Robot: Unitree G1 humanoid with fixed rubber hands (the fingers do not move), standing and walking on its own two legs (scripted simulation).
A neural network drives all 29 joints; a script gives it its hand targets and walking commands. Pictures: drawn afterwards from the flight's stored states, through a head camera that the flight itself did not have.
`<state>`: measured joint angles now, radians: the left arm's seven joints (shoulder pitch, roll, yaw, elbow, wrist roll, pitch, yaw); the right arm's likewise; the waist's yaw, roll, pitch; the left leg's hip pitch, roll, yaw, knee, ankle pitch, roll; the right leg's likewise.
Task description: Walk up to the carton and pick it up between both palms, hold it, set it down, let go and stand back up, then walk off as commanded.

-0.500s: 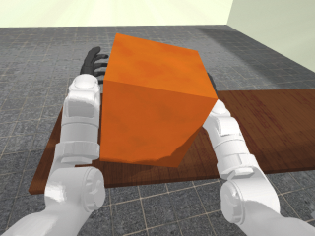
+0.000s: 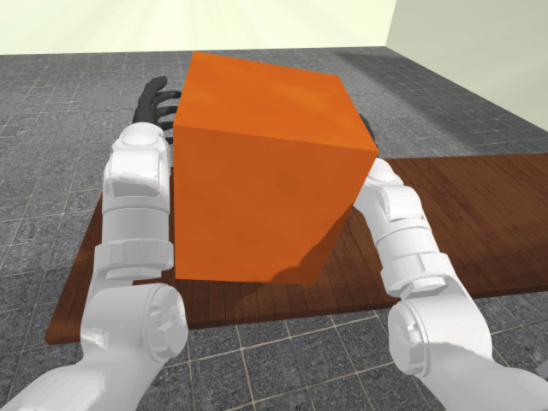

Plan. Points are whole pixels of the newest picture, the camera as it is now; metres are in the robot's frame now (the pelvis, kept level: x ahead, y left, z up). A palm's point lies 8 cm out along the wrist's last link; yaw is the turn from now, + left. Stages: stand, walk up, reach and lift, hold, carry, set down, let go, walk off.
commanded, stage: reach and lift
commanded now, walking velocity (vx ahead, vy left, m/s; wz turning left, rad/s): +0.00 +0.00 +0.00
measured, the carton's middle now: (257, 175) +0.38 +0.01 +0.20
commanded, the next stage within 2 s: hold in 0.30 s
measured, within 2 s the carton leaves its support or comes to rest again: neither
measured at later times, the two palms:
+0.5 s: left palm (150, 131) +0.38 +0.15 +0.27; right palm (371, 151) +0.38 -0.15 +0.24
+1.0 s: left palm (149, 112) +0.38 +0.14 +0.30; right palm (379, 141) +0.37 -0.16 +0.26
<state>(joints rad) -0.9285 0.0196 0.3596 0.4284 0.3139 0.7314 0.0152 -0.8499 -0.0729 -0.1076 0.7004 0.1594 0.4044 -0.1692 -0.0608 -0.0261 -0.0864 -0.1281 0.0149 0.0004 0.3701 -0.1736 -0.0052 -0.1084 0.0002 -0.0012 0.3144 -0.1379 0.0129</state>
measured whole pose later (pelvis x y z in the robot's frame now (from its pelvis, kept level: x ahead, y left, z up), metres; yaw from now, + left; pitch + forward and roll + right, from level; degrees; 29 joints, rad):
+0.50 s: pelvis +0.01 +0.00 +0.00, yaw +0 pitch -4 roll -1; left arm -0.87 0.05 0.30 0.34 0.28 0.80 0.01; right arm -0.87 -0.11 -0.04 0.63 0.24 0.51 -0.21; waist -0.08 -0.01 -0.11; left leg -0.11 0.02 0.00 0.37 -0.18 -0.01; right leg -0.09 0.00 0.00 0.31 -0.14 0.01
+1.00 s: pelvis +0.00 +0.00 +0.00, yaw +0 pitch -4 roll -1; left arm -0.96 0.06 0.32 0.40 0.30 0.83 -0.02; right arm -0.91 -0.12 -0.05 0.65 0.25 0.55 -0.22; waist -0.09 -0.02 -0.13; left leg -0.11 0.02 0.00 0.37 -0.18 -0.01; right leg -0.09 0.01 0.00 0.31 -0.14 0.01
